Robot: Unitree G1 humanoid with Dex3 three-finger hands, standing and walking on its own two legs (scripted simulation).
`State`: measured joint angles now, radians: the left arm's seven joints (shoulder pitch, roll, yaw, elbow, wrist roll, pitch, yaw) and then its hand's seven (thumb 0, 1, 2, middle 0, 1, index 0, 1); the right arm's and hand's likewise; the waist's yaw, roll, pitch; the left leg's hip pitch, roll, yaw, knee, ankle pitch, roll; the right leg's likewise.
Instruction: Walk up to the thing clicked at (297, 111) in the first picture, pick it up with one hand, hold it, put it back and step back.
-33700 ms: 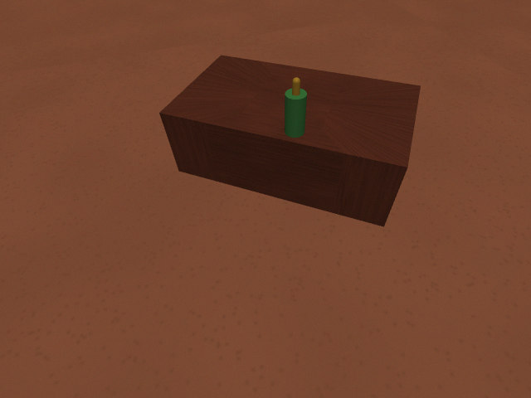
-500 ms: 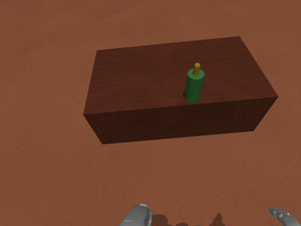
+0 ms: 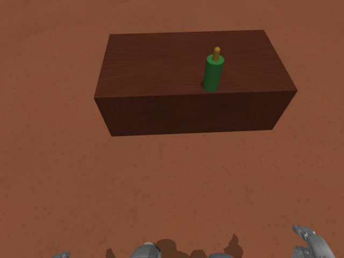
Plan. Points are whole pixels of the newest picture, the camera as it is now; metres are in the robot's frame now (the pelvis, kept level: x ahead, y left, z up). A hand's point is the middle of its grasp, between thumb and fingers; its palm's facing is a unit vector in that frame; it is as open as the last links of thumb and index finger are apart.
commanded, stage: step back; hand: right
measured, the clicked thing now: (213, 68) +1.00 -0.17 -0.24
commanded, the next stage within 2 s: stand in 1.24 s
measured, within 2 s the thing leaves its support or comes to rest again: neither
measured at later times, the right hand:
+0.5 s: hand out of the picture -0.02 -0.27 -0.15, palm faces -0.11 +0.93 -0.35, open 7.4 cm
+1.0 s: hand out of the picture +0.05 -0.25 -0.14, palm faces -0.12 +0.92 -0.37, open 7.4 cm
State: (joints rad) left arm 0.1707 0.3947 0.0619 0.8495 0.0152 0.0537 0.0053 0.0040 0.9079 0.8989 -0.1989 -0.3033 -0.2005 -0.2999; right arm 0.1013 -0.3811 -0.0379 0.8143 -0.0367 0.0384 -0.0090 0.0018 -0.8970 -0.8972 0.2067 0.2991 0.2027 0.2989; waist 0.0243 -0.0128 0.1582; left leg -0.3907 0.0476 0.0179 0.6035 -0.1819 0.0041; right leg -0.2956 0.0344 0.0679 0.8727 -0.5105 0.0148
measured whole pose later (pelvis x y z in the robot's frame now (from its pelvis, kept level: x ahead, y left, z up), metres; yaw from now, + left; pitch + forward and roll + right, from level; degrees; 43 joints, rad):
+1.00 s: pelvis -0.06 +0.00 +0.00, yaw +5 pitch -2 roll +0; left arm 0.18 0.38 0.03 1.02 0.01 -0.01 0.00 0.01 0.91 0.90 -0.20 -0.30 -0.20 -0.30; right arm 0.14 -0.35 -0.04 1.02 -0.03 -0.01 0.01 0.00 -0.90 -0.90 0.20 0.30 0.20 0.30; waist 0.03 -0.01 0.08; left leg -0.30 0.03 0.01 0.60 -0.26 -0.01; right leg -0.21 -0.02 -0.01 0.60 -0.35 0.01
